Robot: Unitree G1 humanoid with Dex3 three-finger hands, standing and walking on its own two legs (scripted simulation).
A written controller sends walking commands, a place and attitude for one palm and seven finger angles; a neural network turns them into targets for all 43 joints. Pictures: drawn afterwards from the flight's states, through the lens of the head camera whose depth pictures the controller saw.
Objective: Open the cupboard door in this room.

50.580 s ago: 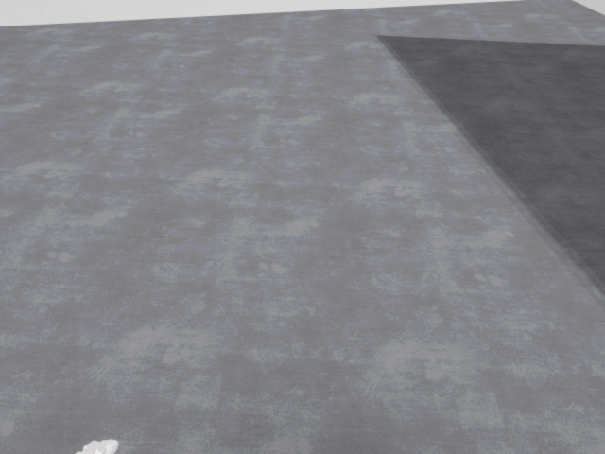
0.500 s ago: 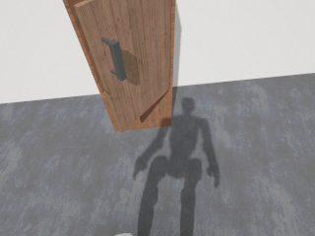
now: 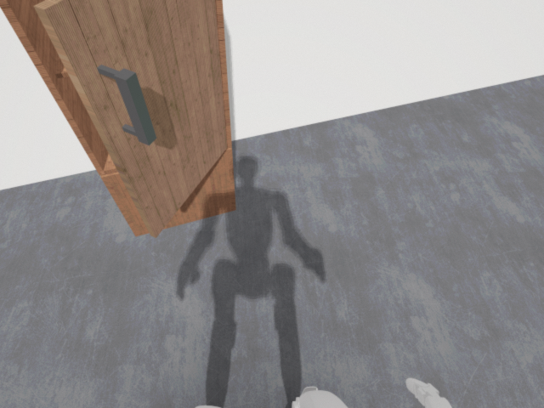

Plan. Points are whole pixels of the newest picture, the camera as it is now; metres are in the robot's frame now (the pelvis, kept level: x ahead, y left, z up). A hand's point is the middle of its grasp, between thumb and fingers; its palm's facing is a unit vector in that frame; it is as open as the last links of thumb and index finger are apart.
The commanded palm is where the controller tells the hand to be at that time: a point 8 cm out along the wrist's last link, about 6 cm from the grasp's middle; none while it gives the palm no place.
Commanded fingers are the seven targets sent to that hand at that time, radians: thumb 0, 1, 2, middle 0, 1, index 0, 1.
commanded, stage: walk to a spot facing it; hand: left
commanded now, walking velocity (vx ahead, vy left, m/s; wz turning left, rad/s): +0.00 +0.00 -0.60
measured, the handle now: (127, 106) +0.54 +0.31 +0.08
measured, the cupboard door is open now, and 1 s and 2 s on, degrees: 45 45 45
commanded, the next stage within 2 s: none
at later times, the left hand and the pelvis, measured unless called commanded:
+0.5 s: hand (184, 379) +0.17 +0.16 -0.18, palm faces -0.32 -0.92 -0.21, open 7.4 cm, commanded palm none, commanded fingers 0.00 0.90 0.90 -0.20 -0.30 -0.20 -0.30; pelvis +0.02 +0.00 -0.01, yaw -20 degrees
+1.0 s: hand (234, 341) +0.24 +0.09 -0.17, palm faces -0.58 -0.79 -0.21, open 7.4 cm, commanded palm none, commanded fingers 0.00 0.90 0.90 -0.20 -0.30 -0.20 -0.30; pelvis +0.09 -0.05 +0.00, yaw -38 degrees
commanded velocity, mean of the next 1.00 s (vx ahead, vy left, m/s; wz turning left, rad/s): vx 0.15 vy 0.00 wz -0.59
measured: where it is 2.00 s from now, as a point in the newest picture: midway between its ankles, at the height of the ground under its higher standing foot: (378, 359)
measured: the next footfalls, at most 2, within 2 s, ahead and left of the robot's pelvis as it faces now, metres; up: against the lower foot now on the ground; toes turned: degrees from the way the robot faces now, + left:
right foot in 0.22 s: +0.04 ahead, -0.15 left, +0.00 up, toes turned -11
left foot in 0.48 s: +0.11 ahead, +0.10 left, +0.00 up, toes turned -15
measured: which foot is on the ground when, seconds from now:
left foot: down 0.00-0.20, up 0.22-0.46, down 0.48-0.76, up 0.78-1.00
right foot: up 0.00-0.20, down 0.22-0.48, up 0.50-0.76, down 0.78-1.00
